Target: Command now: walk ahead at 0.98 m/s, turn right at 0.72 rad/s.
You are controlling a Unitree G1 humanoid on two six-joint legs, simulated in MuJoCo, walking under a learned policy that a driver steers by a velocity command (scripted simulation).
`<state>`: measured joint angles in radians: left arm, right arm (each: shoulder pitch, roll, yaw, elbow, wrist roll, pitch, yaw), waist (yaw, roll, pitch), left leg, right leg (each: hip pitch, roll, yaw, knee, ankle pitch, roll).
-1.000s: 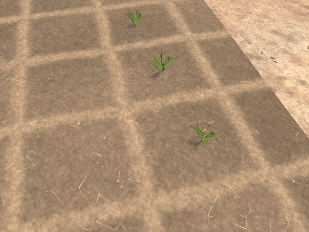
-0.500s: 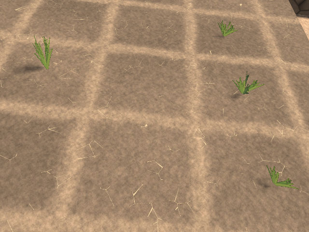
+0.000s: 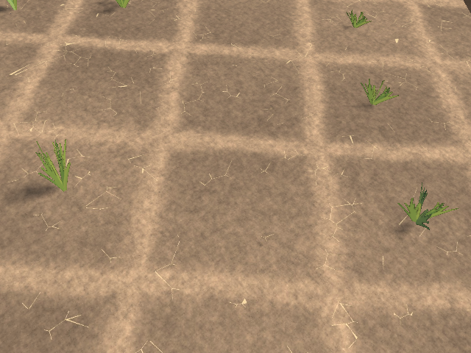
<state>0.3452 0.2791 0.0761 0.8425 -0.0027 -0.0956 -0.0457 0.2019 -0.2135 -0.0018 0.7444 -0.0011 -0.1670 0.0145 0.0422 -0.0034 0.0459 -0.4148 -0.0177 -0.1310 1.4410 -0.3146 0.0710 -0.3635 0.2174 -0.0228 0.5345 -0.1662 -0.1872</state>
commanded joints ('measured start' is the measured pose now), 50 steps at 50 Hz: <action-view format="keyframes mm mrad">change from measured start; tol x32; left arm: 1 -86 61 0 -114 -9 -25 7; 16 150 -26 -53 -198 -84 8 43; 34 -475 32 -46 -376 -21 -11 -29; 40 190 210 34 -215 19 -5 19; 50 -265 44 -1 -130 24 -38 48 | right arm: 1 53 -112 -23 -106 -15 -12 -8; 11 -288 -138 -53 -292 41 1 -42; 15 300 -317 -122 -190 1 -1 -41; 50 114 -67 -52 -52 13 133 -10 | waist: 1 -128 120 2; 13 -96 -112 -138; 15 -156 291 -519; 33 -103 32 130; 37 174 204 -151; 39 84 -227 -546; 50 -134 -83 97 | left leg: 1 -271 92 -37 -99 36 -19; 12 156 -27 29 -1008 309 -115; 14 607 137 -59 -898 157 -9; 15 993 417 -595 -1012 -200 164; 17 857 433 -740 -1138 -556 146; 20 466 299 -306 -1170 -27 82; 32 333 257 130 -1392 364 79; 37 327 256 157 -816 1176 35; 39 -232 26 -8 -92 -156 -13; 50 -192 157 108 -392 289 -68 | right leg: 1 69 -282 614 -383 -268 -177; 6 -282 -124 357 -342 24 -90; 11 61 -182 518 -168 -31 -24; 14 32 -169 422 399 241 57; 15 -320 -52 290 748 -323 105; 17 -611 -225 201 990 -253 104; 34 -252 -239 -37 134 144 74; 37 330 -175 -41 80 71 28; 39 941 -638 746 -53 -480 -85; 50 -3 -401 -172 -345 478 63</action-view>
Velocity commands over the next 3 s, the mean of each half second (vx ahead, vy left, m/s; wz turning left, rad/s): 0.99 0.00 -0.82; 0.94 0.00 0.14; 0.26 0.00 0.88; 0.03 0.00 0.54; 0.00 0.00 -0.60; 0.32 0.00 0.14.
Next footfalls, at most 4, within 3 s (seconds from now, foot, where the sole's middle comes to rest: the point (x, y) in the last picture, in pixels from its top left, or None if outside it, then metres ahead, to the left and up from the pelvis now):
0.28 left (184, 348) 0.49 0.16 -0.76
0.76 right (343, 275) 0.73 -0.30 -0.76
1.16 left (316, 175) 1.13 -0.25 -0.76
1.70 right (361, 160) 1.22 -0.42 -0.76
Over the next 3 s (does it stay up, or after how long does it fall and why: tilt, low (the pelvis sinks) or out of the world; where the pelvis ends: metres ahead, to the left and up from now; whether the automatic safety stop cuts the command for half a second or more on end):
stays up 1.19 -0.37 0.03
